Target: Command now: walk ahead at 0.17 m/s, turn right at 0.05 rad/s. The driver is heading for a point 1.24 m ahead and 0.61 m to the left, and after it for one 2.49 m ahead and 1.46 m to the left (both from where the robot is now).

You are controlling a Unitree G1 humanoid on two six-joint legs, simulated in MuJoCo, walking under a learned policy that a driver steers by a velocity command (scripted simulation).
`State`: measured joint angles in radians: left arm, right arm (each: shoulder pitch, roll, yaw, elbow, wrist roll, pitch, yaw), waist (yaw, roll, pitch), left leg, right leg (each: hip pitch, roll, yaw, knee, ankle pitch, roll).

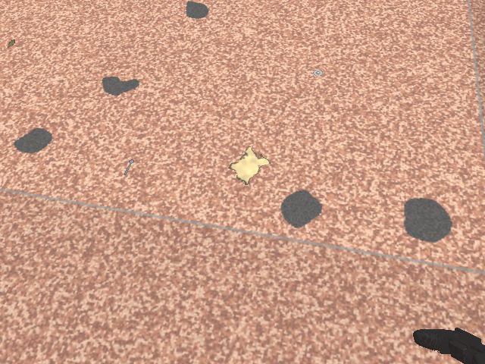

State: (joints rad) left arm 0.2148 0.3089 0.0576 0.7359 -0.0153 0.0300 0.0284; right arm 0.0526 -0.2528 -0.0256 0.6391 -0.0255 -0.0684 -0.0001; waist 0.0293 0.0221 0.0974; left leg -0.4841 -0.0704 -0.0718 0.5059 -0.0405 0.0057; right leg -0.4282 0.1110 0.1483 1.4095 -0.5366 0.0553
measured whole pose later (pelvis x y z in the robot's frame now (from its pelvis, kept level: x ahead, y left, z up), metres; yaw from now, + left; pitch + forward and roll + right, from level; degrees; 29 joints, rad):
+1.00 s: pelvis +0.08 +0.07 +0.03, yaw +43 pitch +3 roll -2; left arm 0.19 0.31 0.08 0.74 -0.01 -0.05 -0.01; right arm 0.22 -0.30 -0.05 0.60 0.01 -0.01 -0.01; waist 0.00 0.01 -0.04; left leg -0.26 -0.05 -0.11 0.44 -0.23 0.06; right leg -0.50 -0.02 0.02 0.75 -0.23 0.04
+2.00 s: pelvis +0.56 +0.51 -0.01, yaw +27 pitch +1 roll +2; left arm 0.00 0.29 0.02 0.70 0.01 -0.01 -0.09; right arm 0.49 -0.25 -0.03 0.92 -0.03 -0.10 -0.02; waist -0.05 -0.01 0.05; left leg 0.29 -0.04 0.34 0.17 -0.43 -0.03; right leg -0.76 -0.04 -0.17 0.79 0.04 -0.16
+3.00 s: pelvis +1.45 +0.68 +0.01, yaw +6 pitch +2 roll +0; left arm 0.19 0.25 0.00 0.71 0.05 -0.08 0.00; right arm 0.40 -0.31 -0.06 0.84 -0.01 -0.04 0.03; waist -0.05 0.04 -0.02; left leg -0.42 0.02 -0.03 1.23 -0.31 0.08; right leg -0.30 -0.02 -0.07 0.56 -0.29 -0.01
